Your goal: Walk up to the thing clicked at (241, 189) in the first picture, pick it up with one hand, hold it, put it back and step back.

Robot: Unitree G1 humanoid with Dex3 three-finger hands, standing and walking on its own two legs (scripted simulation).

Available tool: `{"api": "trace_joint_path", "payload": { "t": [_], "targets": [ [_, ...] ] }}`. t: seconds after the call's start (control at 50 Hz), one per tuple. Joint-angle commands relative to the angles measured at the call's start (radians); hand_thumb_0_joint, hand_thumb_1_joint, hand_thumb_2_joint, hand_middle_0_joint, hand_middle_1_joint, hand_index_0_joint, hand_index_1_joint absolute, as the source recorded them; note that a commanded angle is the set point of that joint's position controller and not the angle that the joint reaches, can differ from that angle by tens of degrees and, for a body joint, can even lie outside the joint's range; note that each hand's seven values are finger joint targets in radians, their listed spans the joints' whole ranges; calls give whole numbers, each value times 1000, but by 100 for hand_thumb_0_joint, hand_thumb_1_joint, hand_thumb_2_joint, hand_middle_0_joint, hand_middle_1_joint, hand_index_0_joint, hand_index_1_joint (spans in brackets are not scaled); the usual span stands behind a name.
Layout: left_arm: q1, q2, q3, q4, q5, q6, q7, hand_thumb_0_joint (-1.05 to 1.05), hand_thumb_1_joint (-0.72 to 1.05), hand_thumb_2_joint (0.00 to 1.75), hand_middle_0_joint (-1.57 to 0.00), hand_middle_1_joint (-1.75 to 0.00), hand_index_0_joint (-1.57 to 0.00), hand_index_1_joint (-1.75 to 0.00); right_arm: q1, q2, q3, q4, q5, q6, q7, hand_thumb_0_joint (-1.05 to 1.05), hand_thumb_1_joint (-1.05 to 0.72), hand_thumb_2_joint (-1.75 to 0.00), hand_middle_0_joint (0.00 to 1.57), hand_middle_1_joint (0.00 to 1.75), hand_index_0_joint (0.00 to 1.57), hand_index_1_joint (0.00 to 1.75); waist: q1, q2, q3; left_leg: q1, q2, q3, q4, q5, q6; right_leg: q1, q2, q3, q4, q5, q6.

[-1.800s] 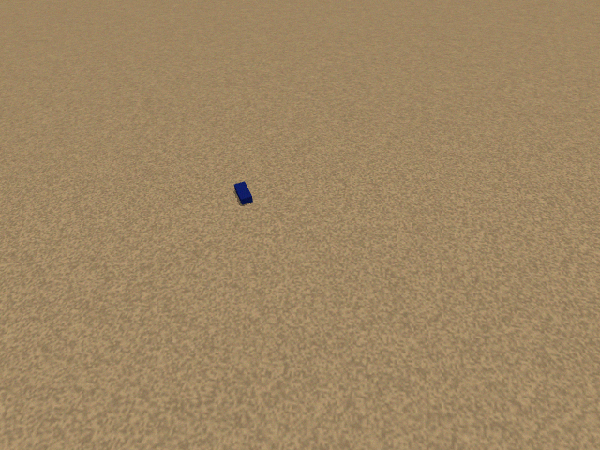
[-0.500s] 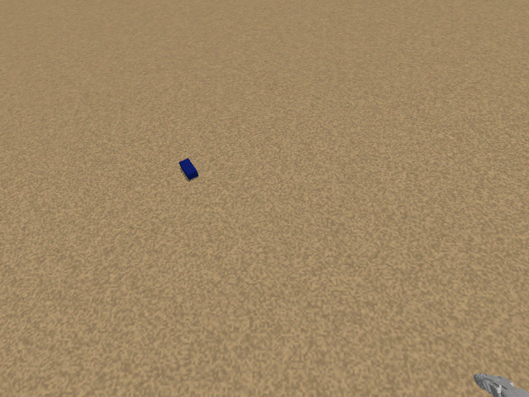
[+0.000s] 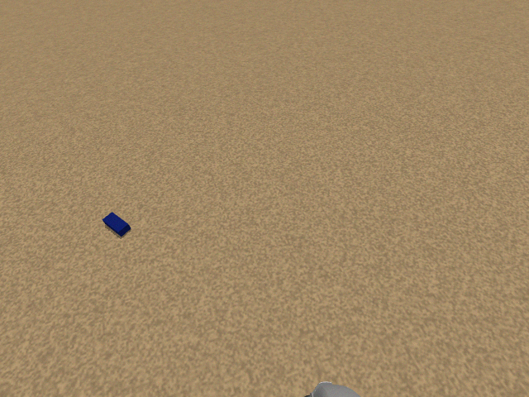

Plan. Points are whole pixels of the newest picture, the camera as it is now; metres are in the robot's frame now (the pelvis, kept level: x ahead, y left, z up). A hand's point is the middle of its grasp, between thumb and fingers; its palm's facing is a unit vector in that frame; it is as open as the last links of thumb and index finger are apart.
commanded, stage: walk up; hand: left
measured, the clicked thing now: (116, 224) +1.07 +0.62 -0.74
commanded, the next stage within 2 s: none
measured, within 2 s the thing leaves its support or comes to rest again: neither
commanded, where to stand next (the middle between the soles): +0.60 +0.68 m, yaw -40 degrees
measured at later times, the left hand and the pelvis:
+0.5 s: hand out of the picture +0.30 +0.54 -0.16, palm faces -0.21 -0.77 -0.60, open 7.4 cm; pelvis +0.17 +0.22 -0.04, yaw -13 degrees
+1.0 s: hand out of the picture +0.49 +0.60 -0.11, palm faces -0.26 -0.77 -0.59, open 7.3 cm; pelvis +0.31 +0.35 -0.02, yaw -22 degrees
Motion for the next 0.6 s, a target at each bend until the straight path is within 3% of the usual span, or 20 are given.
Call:
{"api": "trace_joint_path", "payload": {
  "t": [0.0,0.02,0.04,0.06,0.08,0.1,0.12,0.14,0.18,0.3,0.34,0.38,0.4,0.42,0.44,0.46,0.48,0.52,0.56,0.58],
  "targets": [
    [333,208,85,9,5,-8,38,0,90,90,-20,-30,-20,-30,-186,-163,-52,-200,4,-27,-21,0,-90,-90,20,30,20,30,241,1,-150,-486,90,32,364,793,-222,714,31,-44,-185,144,-85],
    [453,267,120,21,12,-7,55,0,90,90,-20,-30,-20,-30,-146,-121,-36,-206,10,-23,-28,0,-90,-90,20,30,20,30,298,-226,-206,-741,11,-57,782,119,-243,868,-268,433,-256,7,-241],
    [375,304,121,-38,17,-13,72,0,90,90,-20,-30,-20,-30,-38,-181,-39,-189,10,-12,-33,0,-90,-90,20,30,20,30,225,-127,-315,-808,63,-288,936,-160,-237,854,-491,806,-265,-163,-338],
    [224,341,126,-73,9,-14,92,0,90,90,-20,-30,-20,-30,-16,-257,-63,-180,3,6,-44,0,-90,-90,20,30,20,30,185,-55,-245,-822,113,-367,1068,-155,-240,694,-574,959,-370,-409,-396],
    [151,327,113,-103,-2,-20,104,0,90,90,-20,-30,-20,-30,-80,-271,-68,-175,5,6,-44,0,-90,-90,20,30,20,30,176,22,-181,-798,142,-373,1063,-103,-220,571,-532,885,-416,-441,-384],
    [106,303,101,-113,-2,-33,110,0,90,90,-20,-30,-20,-30,-136,-263,-67,-175,10,1,-35,0,-90,-90,20,30,20,30,157,48,-91,-761,176,-386,1042,-38,-191,432,-466,750,-426,-348,-345],
    [69,264,87,-117,-1,-40,104,0,90,90,-20,-30,-20,-30,-77,-236,-60,-148,11,4,-27,0,-90,-90,20,30,20,30,106,59,-59,-664,178,-347,929,47,-154,295,-351,556,-411,-295,-248],
    [33,255,85,-117,11,-48,96,0,90,90,-20,-30,-20,-30,-43,-224,-56,-137,14,12,-17,0,-90,-90,20,30,20,30,67,3,-17,-599,185,-328,835,87,-131,191,-275,445,-405,-282,-189],
    [-5,249,93,-119,27,-63,80,0,90,90,-20,-30,-20,-30,-1,-203,-55,-127,-5,29,10,0,-90,-90,20,30,20,30,39,-59,44,-524,189,-284,749,149,-117,39,-195,294,-377,-219,-152],
    [28,325,114,-119,56,-75,66,0,90,90,-20,-30,-20,-30,-77,-199,-69,-156,-12,44,43,0,-90,-90,20,30,20,30,58,-260,31,-406,226,-173,459,240,-129,-95,-138,222,-333,-288,-112],
    [11,332,117,-121,63,-68,69,0,90,90,-20,-30,-20,-30,-55,-216,-79,-152,-6,36,41,0,-90,-90,20,30,20,30,33,-251,-22,-285,211,-146,381,212,-117,-123,-135,221,-275,-272,-103],
    [-55,323,115,-124,67,-52,74,0,90,90,-20,-30,-20,-30,84,-223,-96,-108,-12,32,30,0,-90,-90,20,30,20,30,-55,-195,-89,-107,157,-81,285,158,-110,-186,-124,208,-100,-308,-82],
    [-40,254,98,-123,78,-42,83,0,90,90,-20,-30,-20,-30,201,-246,-113,-64,-24,28,16,0,-90,-90,20,30,20,30,-114,-25,-125,3,133,-128,214,59,-117,-249,-83,196,169,-334,-54],
    [32,135,61,-113,73,-35,90,0,90,90,-20,-30,-20,-30,235,-302,-122,-66,-39,18,2,0,-90,-90,20,30,20,30,-131,251,-67,-58,242,-350,-11,-173,-124,-336,57,160,474,-372,-14],
    [84,100,44,-120,47,-26,96,0,90,90,-20,-30,-20,-30,105,-362,-121,-94,-29,5,-9,0,-90,-90,20,30,20,30,-36,391,-5,-190,395,-626,-229,-283,-122,-418,122,178,656,-385,-22],
    [138,145,45,-101,35,-29,114,0,90,90,-20,-30,-20,-30,-32,-453,-135,-124,3,1,-19,0,-90,-90,20,30,20,30,22,467,-19,-200,465,-830,-372,-477,-23,-421,46,213,764,-342,-65],
    [128,192,47,-78,34,-35,111,0,90,90,-20,-30,-20,-30,-116,-409,-127,-141,2,-1,-24,0,-90,-90,20,30,20,30,49,373,25,-282,463,-793,-374,-483,1,-398,-10,208,761,-257,-51],
    [145,254,78,-11,4,-34,93,0,90,90,-20,-30,-20,-30,-115,-296,-90,-148,-19,-7,-31,0,-90,-90,20,30,20,30,55,260,29,-277,345,-491,-221,-242,-46,-333,-36,202,641,-134,-27],
    [200,241,75,17,3,-32,81,0,90,90,-20,-30,-20,-30,-103,-245,-74,-134,-10,-17,-32,0,-90,-90,20,30,20,30,74,228,-7,-193,297,-335,-111,100,-21,-260,-46,156,522,-119,-12],
    [183,212,66,12,2,-33,77,0,90,90,-20,-30,-20,-30,-75,-227,-69,-124,-14,-19,-32,0,-90,-90,20,30,20,30,60,204,-29,-139,291,-299,-78,280,2,-237,-34,137,455,-145,2]
  ]
}}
